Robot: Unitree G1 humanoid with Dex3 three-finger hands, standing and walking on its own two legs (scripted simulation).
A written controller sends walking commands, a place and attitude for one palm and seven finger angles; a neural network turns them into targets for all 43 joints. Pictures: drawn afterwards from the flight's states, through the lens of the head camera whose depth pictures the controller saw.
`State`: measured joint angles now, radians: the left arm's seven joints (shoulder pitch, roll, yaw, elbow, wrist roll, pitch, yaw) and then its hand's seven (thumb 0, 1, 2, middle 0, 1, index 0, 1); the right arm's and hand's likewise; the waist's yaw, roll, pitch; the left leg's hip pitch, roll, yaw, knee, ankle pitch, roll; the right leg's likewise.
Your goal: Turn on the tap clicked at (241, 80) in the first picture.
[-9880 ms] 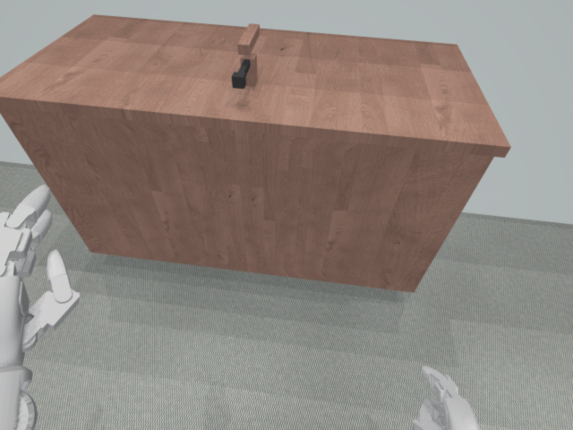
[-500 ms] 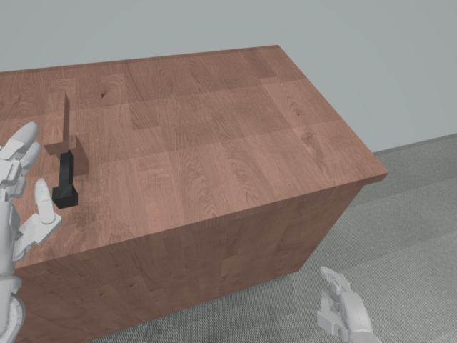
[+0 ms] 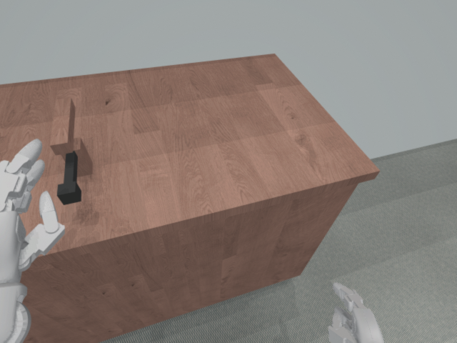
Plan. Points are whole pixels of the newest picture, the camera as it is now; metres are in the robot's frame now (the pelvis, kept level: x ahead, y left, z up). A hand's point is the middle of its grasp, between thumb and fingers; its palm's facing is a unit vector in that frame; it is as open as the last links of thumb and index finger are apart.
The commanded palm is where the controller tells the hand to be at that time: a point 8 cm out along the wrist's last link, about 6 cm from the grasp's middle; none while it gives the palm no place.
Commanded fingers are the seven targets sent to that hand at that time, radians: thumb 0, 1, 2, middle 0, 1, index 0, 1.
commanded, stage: come to a stop and stand still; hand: left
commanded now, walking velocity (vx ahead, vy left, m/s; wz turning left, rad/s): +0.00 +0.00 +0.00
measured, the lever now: (69, 193) +0.32 +0.31 +0.08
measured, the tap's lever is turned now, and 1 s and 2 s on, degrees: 0 0 0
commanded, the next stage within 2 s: look again from close up in 0.92 s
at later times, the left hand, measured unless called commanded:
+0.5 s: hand (80, 226) +0.23 +0.23 +0.14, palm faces +0.23 -0.87 -0.44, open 7.4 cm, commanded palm +0.17 +0.28 +0.17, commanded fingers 0.00 0.90 0.90 -0.20 -0.30 -0.20 -0.30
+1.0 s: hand (50, 221) +0.23 +0.26 +0.15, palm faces +0.35 -0.86 -0.36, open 7.4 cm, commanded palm +0.17 +0.30 +0.17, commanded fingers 0.00 0.90 0.90 -0.20 -0.30 -0.20 -0.30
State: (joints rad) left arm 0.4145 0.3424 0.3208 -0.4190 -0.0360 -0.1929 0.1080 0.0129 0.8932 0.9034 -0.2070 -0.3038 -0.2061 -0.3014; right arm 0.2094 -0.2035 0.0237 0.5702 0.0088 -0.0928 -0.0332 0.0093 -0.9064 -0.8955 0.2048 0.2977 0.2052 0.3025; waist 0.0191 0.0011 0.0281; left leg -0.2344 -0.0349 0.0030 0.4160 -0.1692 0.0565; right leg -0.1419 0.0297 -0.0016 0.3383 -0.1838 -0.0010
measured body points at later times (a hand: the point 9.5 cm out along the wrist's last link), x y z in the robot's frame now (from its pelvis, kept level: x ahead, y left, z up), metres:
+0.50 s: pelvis +0.00 +0.01 -0.01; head +0.03 +0.01 +0.44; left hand +0.21 +0.27 +0.16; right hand +0.17 -0.22 -0.08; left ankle +0.03 +0.08 -0.74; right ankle +0.00 -0.12 -0.74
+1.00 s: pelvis +0.00 +0.02 +0.00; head +0.02 +0.04 +0.44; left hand +0.20 +0.31 +0.17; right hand +0.20 -0.19 -0.06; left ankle +0.03 +0.08 -0.74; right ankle +0.00 -0.12 -0.74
